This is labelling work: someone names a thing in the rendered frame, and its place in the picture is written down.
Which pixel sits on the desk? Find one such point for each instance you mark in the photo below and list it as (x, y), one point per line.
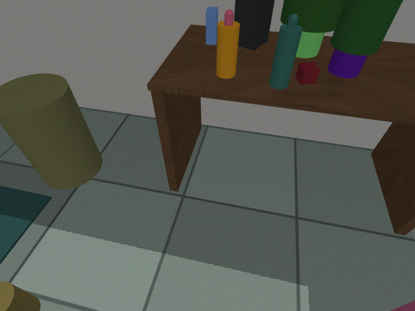
(384, 90)

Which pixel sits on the potted plant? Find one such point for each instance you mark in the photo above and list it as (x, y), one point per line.
(360, 31)
(315, 17)

